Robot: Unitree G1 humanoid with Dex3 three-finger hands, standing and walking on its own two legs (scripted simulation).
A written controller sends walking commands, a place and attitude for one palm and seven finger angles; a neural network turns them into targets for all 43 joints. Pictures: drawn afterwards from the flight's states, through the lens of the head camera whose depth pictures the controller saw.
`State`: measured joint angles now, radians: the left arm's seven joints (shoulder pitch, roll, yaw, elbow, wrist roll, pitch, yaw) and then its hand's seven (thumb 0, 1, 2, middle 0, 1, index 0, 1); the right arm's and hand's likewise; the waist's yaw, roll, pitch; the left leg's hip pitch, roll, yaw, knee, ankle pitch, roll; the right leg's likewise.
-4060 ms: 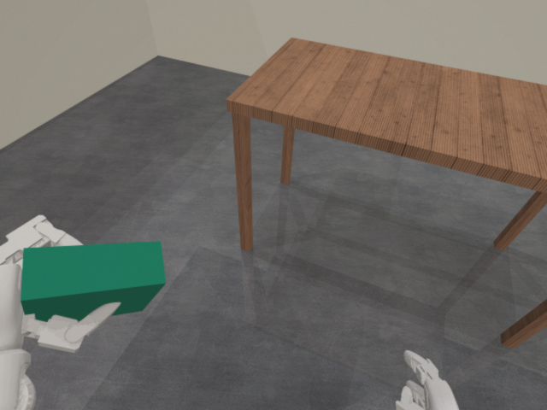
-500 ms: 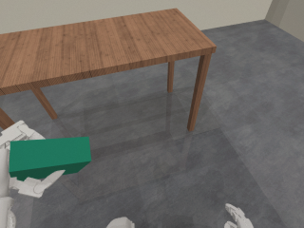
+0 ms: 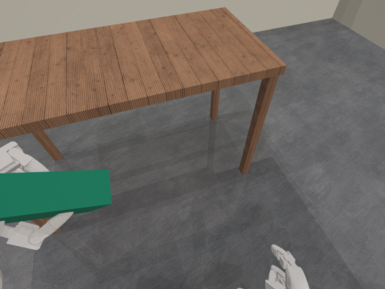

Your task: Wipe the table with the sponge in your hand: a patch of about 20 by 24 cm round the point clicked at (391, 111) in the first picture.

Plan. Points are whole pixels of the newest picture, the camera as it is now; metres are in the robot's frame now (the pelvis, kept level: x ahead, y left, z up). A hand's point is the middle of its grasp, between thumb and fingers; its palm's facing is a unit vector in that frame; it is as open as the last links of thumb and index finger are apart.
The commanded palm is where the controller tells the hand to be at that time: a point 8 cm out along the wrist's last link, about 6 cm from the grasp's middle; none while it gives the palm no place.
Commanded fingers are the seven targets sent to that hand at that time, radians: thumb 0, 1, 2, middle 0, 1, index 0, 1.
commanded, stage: take the last steps up to it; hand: left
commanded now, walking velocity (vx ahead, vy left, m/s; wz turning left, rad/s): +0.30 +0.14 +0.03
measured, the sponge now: (69, 195) +0.22 +0.20 +0.16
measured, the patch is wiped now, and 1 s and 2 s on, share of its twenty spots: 0.00 0.00 0.00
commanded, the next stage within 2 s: come to a stop and stand still in 1.34 s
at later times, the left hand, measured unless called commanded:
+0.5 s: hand (33, 128) +0.34 +0.30 +0.18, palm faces +0.45 -0.79 -0.42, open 9.0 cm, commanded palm +0.28 +0.33 +0.18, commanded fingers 0.00 0.10 1.30 -1.20 -1.60 -1.20 -1.60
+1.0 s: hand (69, 102) +0.42 +0.27 +0.17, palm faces +0.38 -0.80 -0.47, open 9.0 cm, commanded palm +0.35 +0.33 +0.18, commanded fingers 0.00 0.10 1.30 -1.20 -1.60 -1.20 -1.60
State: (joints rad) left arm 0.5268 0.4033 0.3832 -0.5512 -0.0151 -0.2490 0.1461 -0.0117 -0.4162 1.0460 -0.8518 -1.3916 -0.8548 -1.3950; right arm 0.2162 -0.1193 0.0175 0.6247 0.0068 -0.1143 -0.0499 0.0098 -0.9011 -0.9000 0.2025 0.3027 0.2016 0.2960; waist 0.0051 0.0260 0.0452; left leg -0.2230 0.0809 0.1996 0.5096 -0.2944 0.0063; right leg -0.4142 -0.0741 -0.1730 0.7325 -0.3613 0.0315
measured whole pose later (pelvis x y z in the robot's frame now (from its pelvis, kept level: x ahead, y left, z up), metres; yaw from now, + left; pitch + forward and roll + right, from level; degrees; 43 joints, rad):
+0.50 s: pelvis +0.11 +0.05 -0.02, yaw +0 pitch -2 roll +2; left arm 0.42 0.41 0.41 -0.50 0.00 -0.28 0.18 -0.01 -0.42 1.05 -0.85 -1.39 -0.86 -1.39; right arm 0.18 -0.21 -0.07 0.59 0.01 -0.06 -0.07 0.01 -0.91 -0.90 0.20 0.30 0.20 0.30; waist 0.00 -0.05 0.07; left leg -0.36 0.08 0.18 0.61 -0.20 0.01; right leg -0.33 -0.12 -0.06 1.00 -0.54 0.02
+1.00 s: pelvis +0.20 +0.04 +0.01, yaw +1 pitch +0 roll +4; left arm 0.48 0.33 0.33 -0.45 0.00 -0.23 0.15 -0.01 -0.42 1.05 -0.86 -1.39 -0.86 -1.39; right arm 0.19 -0.25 -0.03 0.64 0.00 -0.03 -0.06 0.01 -0.90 -0.90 0.20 0.30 0.20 0.30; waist -0.01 -0.01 0.07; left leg -0.51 0.08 0.10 0.92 -0.31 -0.03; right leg -0.19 -0.10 -0.17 0.49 -0.30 -0.04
